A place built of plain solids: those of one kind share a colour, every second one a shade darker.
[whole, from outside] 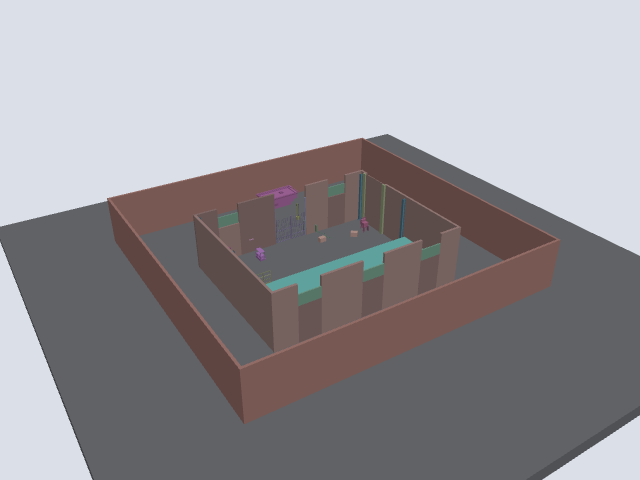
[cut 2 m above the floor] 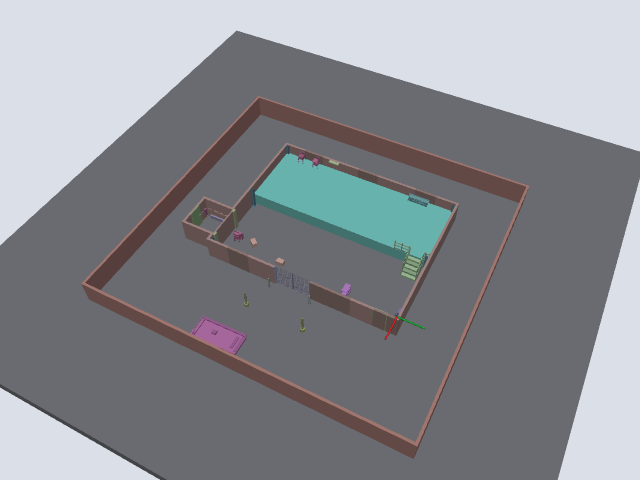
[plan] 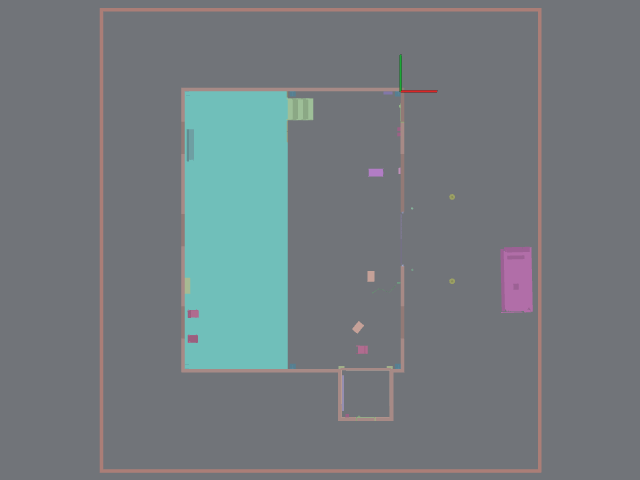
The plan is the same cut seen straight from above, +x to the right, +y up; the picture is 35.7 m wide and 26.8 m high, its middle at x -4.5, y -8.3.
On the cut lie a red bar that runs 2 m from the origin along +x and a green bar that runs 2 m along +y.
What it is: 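A works' assembly hall with a stage; one tall room, parted into a floor behind the doors and a second floor beyond one front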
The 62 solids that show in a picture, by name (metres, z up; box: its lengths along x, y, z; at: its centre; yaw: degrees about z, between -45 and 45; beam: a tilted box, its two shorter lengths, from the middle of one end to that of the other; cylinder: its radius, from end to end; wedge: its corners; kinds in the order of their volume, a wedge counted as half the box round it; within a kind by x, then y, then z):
{
 "raised_floor_bank_1": {"box": [5.75, 15.5, 1.15], "at": [-9.18, -7.75, 0.53]},
 "yard_bound_1": {"box": [0.2, 25.95, 4.15], "at": [-16.7, -8.33, 2.02]},
 "yard_bound_2": {"box": [24.67, 0.2, 4.15], "at": [-4.47, -21.2, 2.02]},
 "yard_bound_3": {"box": [24.67, 0.2, 4.15], "at": [-4.47, 4.55, 2.02]},
 "yard_bound_4": {"box": [0.2, 25.95, 4.15], "at": [7.77, -8.33, 2.02]},
 "wall_1": {"box": [0.2, 1.91, 4.75], "at": [-12.15, -14.75, 2.33]},
 "wall_2": {"box": [0.2, 1.81, 3.05], "at": [-12.15, -12.9, 1.48]},
 "wall_3": {"box": [0.2, 3.36, 4.75], "at": [-12.15, -10.32, 2.33]},
 "wall_4": {"box": [0.2, 1.81, 3.05], "at": [-12.15, -7.75, 1.48]},
 "wall_5": {"box": [0.2, 3.36, 4.75], "at": [-12.15, -5.17, 2.33]},
 "wall_6": {"box": [0.2, 1.81, 3.05], "at": [-12.15, -2.6, 1.48]},
 "wall_7": {"box": [0.2, 1.91, 4.75], "at": [-12.15, -0.75, 2.33]},
 "wall_8": {"box": [8.95, 0.2, 4.75], "at": [-7.78, -15.6, 2.33]},
 "wall_9": {"box": [12.45, 0.2, 4.75], "at": [-6.03, 0.1, 2.33]},
 "wall_10": {"box": [0.2, 2.9, 2.55], "at": [-3.4, -16.95, 1.23]},
 "wall_11": {"box": [3.1, 0.2, 2.55], "at": [-1.95, -18.3, 1.23]},
 "wall_12": {"box": [2.7, 0.06, 2.55], "at": [-1.95, -15.53, 1.23]},
 "wall_13": {"box": [2.82, 0.06, 4.75], "at": [-1.95, -15.47, 2.33]},
 "wall_14": {"box": [0.2, 2.9, 2.55], "at": [-0.5, -16.95, 1.23]},
 "wall_15": {"box": [0.8, 0.2, 4.75], "at": [-0.2, -15.6, 2.33]},
 "wall_16": {"box": [0.2, 1.91, 4.75], "at": [0.1, -14.75, 2.33]},
 "wall_17": {"box": [0.2, 1.81, 3.05], "at": [0.1, -12.9, 1.48]},
 "wall_18": {"box": [0.2, 2.26, 4.75], "at": [0.1, -10.88, 2.33]},
 "wall_19": {"box": [0.2, 3.26, 4.75], "at": [0.1, -5.12, 2.33]},
 "wall_20": {"box": [0.2, 1.81, 3.05], "at": [0.1, -2.6, 1.48]},
 "wall_21": {"box": [0.2, 1.91, 4.75], "at": [0.1, -0.75, 2.33]},
 "beyond_skip_1": {"box": [0.19, 3.47, 0.1], "at": [5.7, -10.54, 1.09], "yaw": 1.2},
 "beyond_skip_2": {"box": [1.03, 0.14, 0.1], "at": [6.29, -8.77, 1.19], "yaw": 1.2},
 "beyond_skip_3": {"box": [0.96, 0.21, 0.049], "at": [6.44, -9.27, 1.07], "yaw": 1.2},
 "beyond_skip_4": {"box": [1.64, 3.29, 0.44], "at": [6.45, -10.52, 0.82], "yaw": 1.2},
 "beyond_skip_5": {"box": [1.3, 2.18, 0.93], "at": [6.46, -10.52, 0.41], "yaw": 1.2},
 "beyond_skip_6": {"box": [1.1, 0.18, 0.1], "at": [6.55, -12.18, 1.09], "yaw": 1.2},
 "beyond_skip_7": {"box": [1.33, 0.22, 0.1], "at": [6.6, -8.87, 1.09], "yaw": 1.2},
 "beyond_skip_8": {"box": [0.1, 2.82, 0.1], "at": [7.26, -10.83, 1.09], "yaw": 1.2},
 "beyond_skip_9": {"box": [0.1, 3.6, 0.1], "at": [7.29, -10.5, 1.19], "yaw": 1.2},
 "door_landing_1": {"box": [0.3, 1.22, 0.97], "at": [-6.17, -1.0, 0.43]},
 "door_landing_2": {"box": [0.3, 1.22, 0.78], "at": [-5.88, -1.0, 0.34]},
 "door_landing_3": {"box": [0.3, 1.22, 0.6], "at": [-5.6, -1.0, 0.25]},
 "door_landing_4": {"box": [0.3, 1.22, 0.42], "at": [-5.31, -1.0, 0.16]},
 "door_landing_5": {"box": [0.3, 1.22, 0.23], "at": [-5.03, -1.0, 0.07]},
 "window_pane_1": {"box": [0.1, 1.8, 0.91], "at": [-12.2, -12.9, 3.44]},
 "window_pane_2": {"box": [0.1, 1.8, 0.91], "at": [-12.2, -7.75, 3.44]},
 "window_pane_3": {"box": [0.1, 1.8, 0.91], "at": [-12.2, -2.6, 3.44]},
 "window_pane_4": {"box": [0.1, 1.8, 0.91], "at": [0.15, -12.9, 3.44]},
 "window_pane_5": {"box": [0.1, 1.8, 0.91], "at": [0.15, -2.6, 3.44]},
 "pier_1": {"box": [0.34, 0.17, 4.75], "at": [-3.3, -15.41, 2.33]},
 "pier_2": {"box": [0.34, 0.17, 4.75], "at": [-0.6, -15.41, 2.33]},
 "carton_1": {"box": [0.4, 0.6, 0.45], "at": [-2.38, -13.18, 0.17], "yaw": -40.2},
 "carton_2": {"box": [0.4, 0.6, 0.45], "at": [-1.66, -10.33, 0.17]},
 "radiator_1": {"box": [0.14, 2.0, 0.38], "at": [-3.23, -16.85, 0.14]},
 "door_leaf_1": {"box": [1.0, 0.044, 2.15], "at": [-1.95, -18.2, 1.02]},
 "chair_stack_1": {"box": [0.43, 0.41, 0.04], "at": [-11.53, -13.83, 1.8], "yaw": 0.2},
 "chair_stack_2": {"box": [0.43, 0.41, 0.04], "at": [-11.49, -12.42, 1.91], "yaw": -0.7},
 "chair_stack_3": {"box": [0.55, 0.45, 0.3], "at": [-2.11, -14.43, 0.75]},
 "signing_shelf_1": {"box": [0.3, 0.9, 0.26], "at": [-11.9, -10.85, 2.05]},
 "bench_things_1": {"box": [0.13, 1.8, 0.029], "at": [-11.88, -3.01, 1.54], "yaw": -0.2},
 "bench_things_2": {"box": [0.4, 1.71, 0.07], "at": [-11.73, -2.97, 1.52]},
 "roller_shutter_1": {"box": [0.1, 0.11, 3.65], "at": [0.11, -9.73, 1.77]},
 "steel_column_1": {"box": [0.22, 0.014, 4.55], "at": [-6.03, -15.28, 2.23]},
 "steel_column_2": {"box": [0.012, 0.19, 4.55], "at": [-0.14, -15.38, 2.23]},
 "steel_column_3": {"box": [0.22, 0.014, 4.55], "at": [-0.14, -15.28, 2.23]},
 "file_trolley_1": {"box": [0.8, 0.44, 0.035], "at": [-1.38, -4.54, 0.81]}
}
